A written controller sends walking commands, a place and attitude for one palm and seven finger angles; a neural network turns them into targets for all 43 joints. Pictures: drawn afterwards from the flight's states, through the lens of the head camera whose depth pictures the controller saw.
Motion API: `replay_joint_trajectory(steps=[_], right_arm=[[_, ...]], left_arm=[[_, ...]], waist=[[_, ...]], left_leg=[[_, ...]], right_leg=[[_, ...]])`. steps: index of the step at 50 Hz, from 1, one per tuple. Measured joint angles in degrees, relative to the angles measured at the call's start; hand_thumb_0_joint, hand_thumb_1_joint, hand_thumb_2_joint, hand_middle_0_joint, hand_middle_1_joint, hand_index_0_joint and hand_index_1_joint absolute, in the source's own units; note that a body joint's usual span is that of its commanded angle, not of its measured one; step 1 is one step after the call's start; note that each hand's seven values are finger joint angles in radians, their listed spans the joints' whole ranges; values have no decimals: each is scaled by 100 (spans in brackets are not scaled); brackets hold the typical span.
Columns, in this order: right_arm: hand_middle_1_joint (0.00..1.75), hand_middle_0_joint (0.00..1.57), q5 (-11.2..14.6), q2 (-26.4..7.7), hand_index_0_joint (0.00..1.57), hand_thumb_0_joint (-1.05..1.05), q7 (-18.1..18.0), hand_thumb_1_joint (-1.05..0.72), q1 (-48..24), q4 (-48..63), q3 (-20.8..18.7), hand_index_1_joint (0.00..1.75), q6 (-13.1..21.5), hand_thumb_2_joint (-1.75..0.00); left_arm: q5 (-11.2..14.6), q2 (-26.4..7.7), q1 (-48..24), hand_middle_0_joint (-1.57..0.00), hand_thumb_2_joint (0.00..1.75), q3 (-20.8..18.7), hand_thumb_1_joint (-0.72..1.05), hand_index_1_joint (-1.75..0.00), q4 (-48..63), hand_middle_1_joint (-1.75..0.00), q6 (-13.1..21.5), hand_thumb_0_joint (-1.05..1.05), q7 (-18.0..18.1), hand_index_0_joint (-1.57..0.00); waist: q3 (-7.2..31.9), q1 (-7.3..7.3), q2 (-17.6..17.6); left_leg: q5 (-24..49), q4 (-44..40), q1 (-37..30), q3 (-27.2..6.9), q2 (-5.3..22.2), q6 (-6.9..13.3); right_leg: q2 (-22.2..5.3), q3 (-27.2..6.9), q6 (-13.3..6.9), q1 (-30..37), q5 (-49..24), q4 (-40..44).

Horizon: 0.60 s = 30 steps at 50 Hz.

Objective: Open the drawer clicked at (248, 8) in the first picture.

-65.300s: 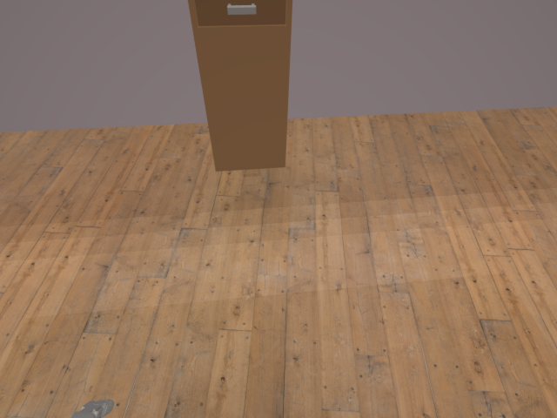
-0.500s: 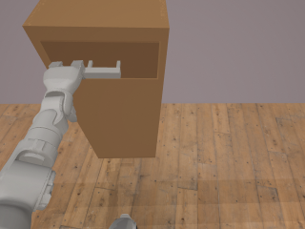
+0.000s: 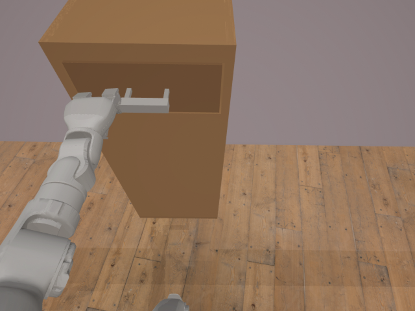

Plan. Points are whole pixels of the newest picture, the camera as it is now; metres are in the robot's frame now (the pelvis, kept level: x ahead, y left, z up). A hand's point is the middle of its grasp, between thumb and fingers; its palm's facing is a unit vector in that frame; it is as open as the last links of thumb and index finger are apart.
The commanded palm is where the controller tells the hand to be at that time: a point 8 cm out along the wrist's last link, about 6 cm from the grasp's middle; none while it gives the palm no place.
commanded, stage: close the thumb around the handle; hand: left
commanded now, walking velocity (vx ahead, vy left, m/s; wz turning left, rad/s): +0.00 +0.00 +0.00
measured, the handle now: (146, 98) +0.54 +0.17 +0.08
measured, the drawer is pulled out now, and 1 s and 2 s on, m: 0.00 0.07 0.19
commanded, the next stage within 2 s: pull the drawer open in 0.06 s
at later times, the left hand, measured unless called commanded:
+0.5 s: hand (99, 144) +0.42 +0.25 +0.06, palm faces -0.03 -0.05 -1.00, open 5.6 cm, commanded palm +0.39 +0.21 +0.11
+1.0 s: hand (93, 168) +0.36 +0.24 +0.06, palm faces -0.01 -0.08 -1.00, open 5.6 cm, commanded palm +0.33 +0.21 +0.11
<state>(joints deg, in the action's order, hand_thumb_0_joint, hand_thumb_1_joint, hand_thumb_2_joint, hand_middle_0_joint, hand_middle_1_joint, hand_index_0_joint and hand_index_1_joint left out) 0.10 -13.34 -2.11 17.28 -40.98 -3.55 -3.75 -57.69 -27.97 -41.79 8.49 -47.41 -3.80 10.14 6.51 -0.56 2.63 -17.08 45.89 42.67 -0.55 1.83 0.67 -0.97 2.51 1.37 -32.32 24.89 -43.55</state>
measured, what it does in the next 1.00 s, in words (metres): stands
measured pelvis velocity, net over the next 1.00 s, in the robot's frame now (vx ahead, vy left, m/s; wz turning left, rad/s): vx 0.02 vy -0.01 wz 0.00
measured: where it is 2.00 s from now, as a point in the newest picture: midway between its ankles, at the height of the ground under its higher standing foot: outside the picture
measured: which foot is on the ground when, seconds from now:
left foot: down 0.00-1.00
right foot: down 0.00-1.00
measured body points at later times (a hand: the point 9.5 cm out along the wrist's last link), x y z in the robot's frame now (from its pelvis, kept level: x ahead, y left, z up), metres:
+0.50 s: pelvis +0.02 +0.00 +0.01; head +0.07 -0.01 +0.45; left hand +0.41 +0.25 +0.11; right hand +0.11 -0.26 -0.12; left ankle +0.05 +0.11 -0.70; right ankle -0.04 -0.14 -0.70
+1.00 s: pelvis +0.02 -0.01 +0.01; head +0.05 -0.03 +0.46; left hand +0.36 +0.24 +0.11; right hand +0.18 -0.25 -0.11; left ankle +0.05 +0.11 -0.70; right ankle -0.04 -0.14 -0.70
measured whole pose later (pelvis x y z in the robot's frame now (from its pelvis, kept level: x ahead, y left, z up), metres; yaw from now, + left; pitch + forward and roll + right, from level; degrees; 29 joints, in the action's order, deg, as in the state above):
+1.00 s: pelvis +0.02 -0.01 +0.01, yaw +0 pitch +9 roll -1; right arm 0.8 -13.1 -2.3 9.8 -36.4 -2.1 -6.0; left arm -55.9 -24.8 -13.7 4.2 -19.4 -7.2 9.0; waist 5.9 1.9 3.4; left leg -17.2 41.5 33.5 0.2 1.6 0.1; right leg -1.1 1.8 1.0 -23.7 24.9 -39.6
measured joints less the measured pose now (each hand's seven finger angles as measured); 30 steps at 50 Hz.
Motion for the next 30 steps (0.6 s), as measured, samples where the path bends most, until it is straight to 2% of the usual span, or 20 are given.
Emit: replay_joint_trajectory(steps=[5,13,22,30], right_arm=[[30,20,6,-14,20,1,-1,-90,-35,-8,5,30,-48,-90],[30,20,12,-19,20,1,14,-90,-80,37,-7,30,-128,-90],[30,20,53,-27,20,1,42,-90,-102,175,-16,30,-268,-90],[30,20,91,-7,20,1,29,-90,-310,258,11,30,-258,-90]], left_arm=[[13,7,57,-41,87,-19,83,-130,46,-135,0,0,-5,-30],[15,-32,208,-42,89,-131,88,-130,181,-135,15,0,-82,-30],[145,10,1191,-41,90,-364,88,-128,1088,-135,-100,0,-113,-25],[120,176,1787,-42,90,-307,88,-128,1775,-135,-228,0,7,-25]], waist=[[-4,7,-2],[-1,-13,1],[57,4,70],[7,115,72]], left_leg=[[-21,-14,-51,-15,0,-10],[-30,-52,-112,-2,22,-27],[-76,-179,-368,117,48,-12],[-74,-258,-566,87,1,-13]], right_leg=[[4,14,-7,61,19,27],[26,-5,-22,114,13,75],[34,-123,-3,329,-2,226],[-4,-85,-7,551,10,312]])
